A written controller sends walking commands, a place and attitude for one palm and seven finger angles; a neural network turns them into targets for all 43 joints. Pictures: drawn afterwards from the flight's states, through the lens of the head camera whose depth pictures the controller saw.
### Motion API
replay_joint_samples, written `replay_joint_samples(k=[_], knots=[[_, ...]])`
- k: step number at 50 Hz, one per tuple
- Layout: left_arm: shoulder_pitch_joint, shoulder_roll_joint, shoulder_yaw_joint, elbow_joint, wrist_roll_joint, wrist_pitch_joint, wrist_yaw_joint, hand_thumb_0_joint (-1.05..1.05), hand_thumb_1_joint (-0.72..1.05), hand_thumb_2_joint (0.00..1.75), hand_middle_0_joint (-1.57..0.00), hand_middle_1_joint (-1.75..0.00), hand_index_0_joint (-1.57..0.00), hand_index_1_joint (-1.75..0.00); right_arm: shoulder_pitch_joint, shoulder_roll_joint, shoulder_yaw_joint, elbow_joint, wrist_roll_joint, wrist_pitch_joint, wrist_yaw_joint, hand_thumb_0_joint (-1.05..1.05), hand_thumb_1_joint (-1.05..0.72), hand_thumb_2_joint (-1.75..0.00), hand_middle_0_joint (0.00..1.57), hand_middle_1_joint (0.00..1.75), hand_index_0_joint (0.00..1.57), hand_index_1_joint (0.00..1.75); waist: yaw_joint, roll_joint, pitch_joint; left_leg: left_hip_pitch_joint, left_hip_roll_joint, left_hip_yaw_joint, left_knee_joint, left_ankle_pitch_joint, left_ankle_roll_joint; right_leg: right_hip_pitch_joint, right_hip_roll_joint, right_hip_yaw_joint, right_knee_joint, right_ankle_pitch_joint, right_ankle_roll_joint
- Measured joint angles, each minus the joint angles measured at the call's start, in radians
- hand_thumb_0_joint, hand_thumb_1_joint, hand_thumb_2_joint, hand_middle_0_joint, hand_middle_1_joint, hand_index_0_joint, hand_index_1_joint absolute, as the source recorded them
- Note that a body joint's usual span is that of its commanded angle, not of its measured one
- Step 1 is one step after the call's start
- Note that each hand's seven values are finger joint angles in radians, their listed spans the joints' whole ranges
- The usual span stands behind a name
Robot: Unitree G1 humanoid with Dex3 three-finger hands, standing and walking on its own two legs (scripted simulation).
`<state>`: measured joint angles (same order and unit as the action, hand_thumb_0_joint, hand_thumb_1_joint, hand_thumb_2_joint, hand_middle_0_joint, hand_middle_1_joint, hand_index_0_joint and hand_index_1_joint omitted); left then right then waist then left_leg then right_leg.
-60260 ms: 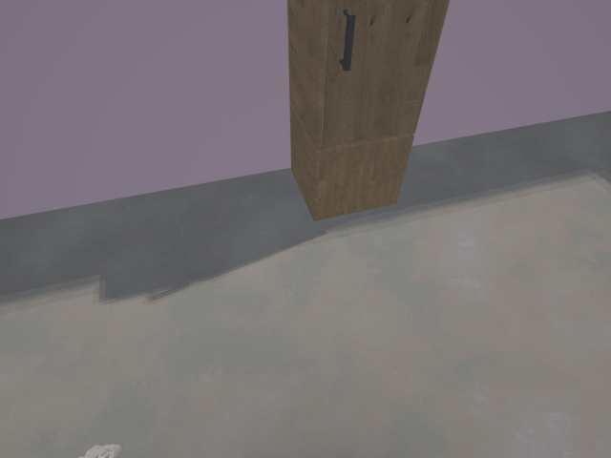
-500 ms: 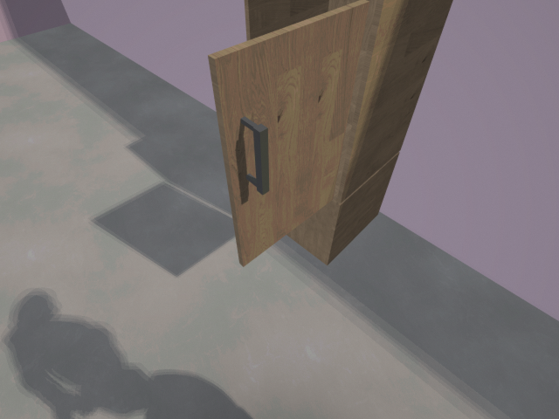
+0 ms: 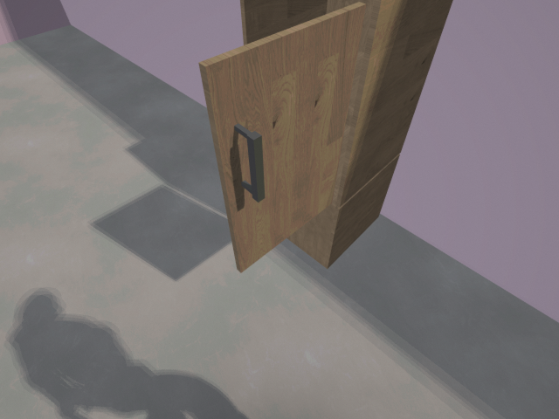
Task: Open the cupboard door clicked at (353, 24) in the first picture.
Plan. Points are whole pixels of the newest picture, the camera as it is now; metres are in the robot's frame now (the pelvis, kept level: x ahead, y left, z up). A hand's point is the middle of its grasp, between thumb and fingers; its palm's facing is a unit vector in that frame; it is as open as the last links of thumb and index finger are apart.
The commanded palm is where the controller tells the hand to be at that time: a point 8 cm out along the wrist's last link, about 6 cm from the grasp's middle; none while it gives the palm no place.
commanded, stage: look to check the result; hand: left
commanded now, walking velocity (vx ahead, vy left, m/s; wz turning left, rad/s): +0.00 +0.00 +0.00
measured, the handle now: (250, 164) +0.55 +0.09 +0.04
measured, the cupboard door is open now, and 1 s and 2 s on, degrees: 87 87 87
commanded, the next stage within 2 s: stand and wait in 0.06 s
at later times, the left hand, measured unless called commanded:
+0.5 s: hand out of the picture +0.02 +0.17 -0.17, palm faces +0.02 -0.98 -0.22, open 7.4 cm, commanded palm none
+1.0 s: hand out of the picture +0.04 +0.18 -0.17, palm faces +0.00 -0.97 -0.25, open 7.4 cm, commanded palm none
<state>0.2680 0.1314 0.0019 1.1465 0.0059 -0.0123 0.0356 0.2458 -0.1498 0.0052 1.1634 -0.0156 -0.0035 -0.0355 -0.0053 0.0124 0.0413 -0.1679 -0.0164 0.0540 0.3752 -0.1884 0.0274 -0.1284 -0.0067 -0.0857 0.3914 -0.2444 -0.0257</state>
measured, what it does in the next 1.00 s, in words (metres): stands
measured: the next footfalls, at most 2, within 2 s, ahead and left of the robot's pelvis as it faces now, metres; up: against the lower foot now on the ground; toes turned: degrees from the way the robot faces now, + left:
none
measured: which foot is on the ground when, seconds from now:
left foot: down 0.00-1.00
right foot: down 0.00-1.00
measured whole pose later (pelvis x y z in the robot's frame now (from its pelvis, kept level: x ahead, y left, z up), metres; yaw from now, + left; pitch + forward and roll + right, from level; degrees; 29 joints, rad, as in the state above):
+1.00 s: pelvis +0.02 -0.02 +0.00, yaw -1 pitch -1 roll +1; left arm 0.22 0.20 0.00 1.14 0.00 -0.02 0.03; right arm 0.19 -0.22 0.00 1.16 -0.02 0.00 -0.03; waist 0.00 0.01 0.04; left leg -0.12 0.01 0.05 0.33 -0.19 0.00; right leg -0.07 0.03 -0.08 0.33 -0.24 -0.05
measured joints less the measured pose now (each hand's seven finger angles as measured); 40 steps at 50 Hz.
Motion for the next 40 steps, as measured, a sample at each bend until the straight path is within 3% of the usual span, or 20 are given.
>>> replay_joint_samples(k=[40], knots=[[-0.038,0.057,0.001,-0.004,-0.001,-0.010,-0.007,0.00,0.91,0.90,-0.20,-0.30,-0.20,-0.30,-0.051,-0.055,-0.004,-0.002,0.001,0.001,0.002,0.01,-0.91,-0.89,0.20,0.30,0.20,0.30,0.002,-0.001,-0.002,0.047,0.025,-0.004,-0.037,-0.007,-0.028,0.053,0.029,-0.001,-0.054,0.001,-0.024]])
